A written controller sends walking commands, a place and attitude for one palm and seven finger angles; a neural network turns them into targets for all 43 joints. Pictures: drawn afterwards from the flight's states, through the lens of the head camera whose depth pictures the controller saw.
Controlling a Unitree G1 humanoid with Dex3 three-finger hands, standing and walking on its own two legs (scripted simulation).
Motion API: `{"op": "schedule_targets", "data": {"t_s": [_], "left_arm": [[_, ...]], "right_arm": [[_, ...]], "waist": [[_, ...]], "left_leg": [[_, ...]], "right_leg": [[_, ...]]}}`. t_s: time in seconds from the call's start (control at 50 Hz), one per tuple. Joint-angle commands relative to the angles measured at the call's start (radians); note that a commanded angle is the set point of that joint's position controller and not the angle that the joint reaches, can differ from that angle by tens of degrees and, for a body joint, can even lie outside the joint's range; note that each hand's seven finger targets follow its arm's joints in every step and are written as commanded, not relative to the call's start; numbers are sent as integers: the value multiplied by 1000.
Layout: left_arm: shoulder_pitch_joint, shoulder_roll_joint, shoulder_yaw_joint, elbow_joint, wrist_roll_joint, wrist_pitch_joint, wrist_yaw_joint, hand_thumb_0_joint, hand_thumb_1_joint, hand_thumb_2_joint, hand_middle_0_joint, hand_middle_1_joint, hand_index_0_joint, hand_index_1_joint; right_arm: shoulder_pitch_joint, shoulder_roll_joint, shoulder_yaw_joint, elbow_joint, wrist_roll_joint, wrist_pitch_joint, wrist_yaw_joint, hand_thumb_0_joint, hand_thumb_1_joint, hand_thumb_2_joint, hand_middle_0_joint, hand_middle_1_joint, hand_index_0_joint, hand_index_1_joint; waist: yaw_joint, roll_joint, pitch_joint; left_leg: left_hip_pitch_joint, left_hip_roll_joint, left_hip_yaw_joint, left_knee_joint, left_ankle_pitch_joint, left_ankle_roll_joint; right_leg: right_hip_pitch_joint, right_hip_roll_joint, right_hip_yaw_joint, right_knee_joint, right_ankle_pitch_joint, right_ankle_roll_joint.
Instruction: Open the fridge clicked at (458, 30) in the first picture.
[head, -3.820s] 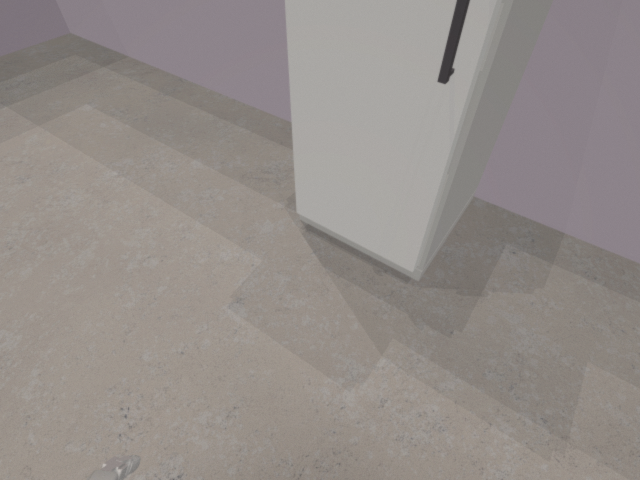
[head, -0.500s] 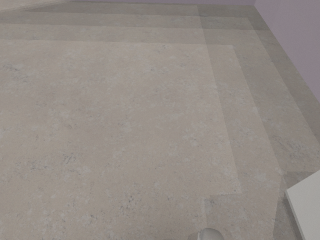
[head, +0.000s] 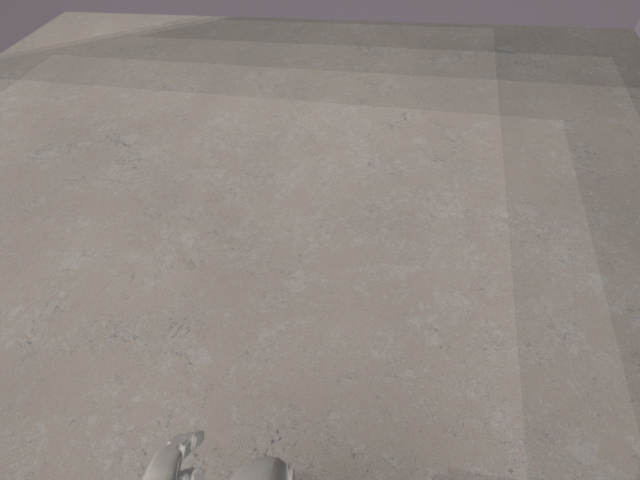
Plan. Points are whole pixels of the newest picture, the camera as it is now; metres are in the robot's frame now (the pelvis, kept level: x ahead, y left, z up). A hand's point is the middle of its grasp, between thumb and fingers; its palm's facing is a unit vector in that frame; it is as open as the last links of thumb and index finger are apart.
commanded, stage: walk to a spot facing it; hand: right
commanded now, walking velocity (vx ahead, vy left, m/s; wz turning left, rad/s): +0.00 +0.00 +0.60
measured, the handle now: out of the picture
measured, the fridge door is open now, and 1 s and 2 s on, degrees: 0 0 0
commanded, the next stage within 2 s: turn to face it in 1.66 s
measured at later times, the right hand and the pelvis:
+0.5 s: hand (403, 437) +0.20 -0.10 -0.14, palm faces -0.31 +0.90 -0.30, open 7.4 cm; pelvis +0.03 +0.06 +0.00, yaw +19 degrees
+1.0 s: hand (436, 441) +0.20 -0.15 -0.17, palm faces -0.51 +0.83 -0.21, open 7.4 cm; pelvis +0.04 +0.00 +0.00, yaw +37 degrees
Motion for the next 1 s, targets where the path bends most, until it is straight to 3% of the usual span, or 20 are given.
{"op": "schedule_targets", "data": {"t_s": [0.0,0.08,0.2,0.24,0.26,0.28,0.3,0.32,0.34,0.42,0.54,0.66,0.72,0.76,0.78,0.8,0.82,0.84,0.88,0.98], "left_arm": [[66,185,66,-36,-6,-13,14,0,900,900,-200,-300,-200,-300],[106,198,83,-16,-1,-6,9,0,900,900,-200,-300,-200,-300],[141,240,109,8,8,2,-1,0,900,900,-200,-300,-200,-300],[147,246,112,10,4,6,-6,0,900,900,-200,-300,-200,-300],[180,215,104,2,-6,11,-15,0,900,900,-200,-300,-200,-300],[148,129,75,-53,-6,13,-20,0,900,900,-200,-300,-200,-300],[114,150,75,-69,-12,26,-2,0,900,900,-200,-300,-200,-300],[110,149,73,-60,-14,31,5,0,900,900,-200,-300,-200,-300],[98,148,72,-54,-12,30,8,0,900,900,-200,-300,-200,-300],[123,155,75,-9,-2,48,5,0,900,900,-200,-300,-200,-300],[71,154,77,-25,-5,51,6,0,900,900,-200,-300,-200,-300],[-8,145,76,-62,-16,39,9,0,900,900,-200,-300,-200,-300],[32,145,75,-62,-23,30,17,0,900,900,-200,-300,-200,-300],[114,150,77,-36,-28,23,22,0,900,900,-200,-300,-200,-300],[157,183,80,-28,-25,12,27,0,900,900,-200,-300,-200,-300],[141,272,93,-41,-11,6,27,0,900,900,-200,-300,-200,-300],[101,314,100,-64,-8,17,23,0,900,900,-200,-300,-200,-300],[46,268,87,-88,-2,19,19,0,900,900,-200,-300,-200,-300],[-48,206,68,-112,-2,10,26,0,900,900,-200,-300,-200,-300],[92,211,79,-64,-3,-1,26,0,900,900,-200,-300,-200,-300]], "right_arm": [[9,-16,-14,-93,2,1,9,0,-900,-900,200,300,200,300],[-89,-4,-11,-132,-1,9,13,0,-900,-900,200,300,200,300],[-137,-4,-3,-157,-2,-17,10,0,-900,-900,200,300,200,300],[-61,-32,-8,-138,-3,-34,4,0,-900,-900,200,300,200,300],[13,-119,-18,-119,-10,-51,-6,0,-900,-900,200,300,200,300],[83,-244,-44,-102,-10,-62,-22,0,-900,-900,200,300,200,300],[101,-268,-48,-91,9,-53,-35,0,-900,-900,200,300,200,300],[58,-226,-43,-96,11,-53,-43,0,-900,-900,200,300,200,300],[1,-201,-42,-108,11,-52,-47,0,-900,-900,200,300,200,300],[-120,-131,-10,-137,12,-55,-44,0,-900,-900,200,300,200,300],[-86,-148,-12,-120,7,-51,-35,0,-900,-900,200,300,200,300],[-63,-156,-21,-117,-1,-43,-35,0,-900,-900,200,300,200,300],[-96,-161,-26,-128,-1,-36,-38,0,-900,-900,200,300,200,300],[-137,-152,-24,-131,5,-30,-37,0,-900,-900,200,300,200,300],[-139,-120,-17,-144,13,-27,-33,0,-900,-900,200,300,200,300],[-114,-62,-7,-160,24,-22,-23,0,-900,-900,200,300,200,300],[-105,-70,-10,-162,9,-20,-18,0,-900,-900,200,300,200,300],[-77,-108,-25,-141,-3,-12,-13,0,-900,-900,200,300,200,300],[-43,-117,-42,-106,-12,1,2,0,-900,-900,200,300,200,300],[-77,-56,-18,-113,1,0,13,0,-900,-900,200,300,200,300]], "waist": [[36,-259,-65],[65,-251,-34],[83,-253,-95],[37,-190,-150],[0,9,-207],[-33,300,-232],[-42,242,-262],[-16,188,-232],[-3,218,-223],[61,67,-154],[44,67,-120],[17,88,-137],[39,97,-170],[81,86,-194],[101,-3,-220],[92,-274,-202],[77,-359,-144],[57,-254,-102],[13,-226,-44],[61,-210,-91]], "left_leg": [[-45,52,20,-53,81,-7],[-34,72,44,-211,96,-10],[74,37,93,-496,70,24],[239,14,105,-690,211,50],[448,103,-23,-807,404,95],[576,364,-414,-840,850,205],[551,412,-402,-817,1022,289],[536,354,-324,-812,982,282],[532,314,-328,-810,926,269],[354,200,-197,-835,823,221],[317,183,-285,-881,622,241],[324,177,-409,-861,636,261],[304,165,-451,-821,697,245],[233,115,-437,-763,632,185],[133,41,-373,-685,507,135],[-67,-101,-228,-508,135,70],[-117,-98,-105,-270,-126,30],[-67,-56,-121,-129,-78,21],[-64,-38,-103,-15,26,6],[-122,-5,-36,-66,55,-22]], "right_leg": [[50,-240,81,-227,406,-87],[50,-265,50,-249,292,-98],[138,-306,-8,-124,387,-81],[109,-278,-69,56,406,-13],[-54,-224,-100,272,266,46],[-352,-53,-70,536,-326,104],[-374,-35,98,657,-402,100],[-398,-53,159,684,-328,94],[-417,-53,167,697,-275,99],[-307,-32,168,611,-105,123],[-290,5,177,496,-92,128],[-214,53,188,306,-151,107],[-109,78,194,141,-144,87],[55,84,183,-72,3,75],[198,16,222,-182,73,55],[287,-228,464,-283,134,-16],[186,-380,541,-297,187,-100],[46,-354,485,-313,79,-123],[-27,-240,335,-311,85,-80],[190,-203,184,-212,410,-98]]}}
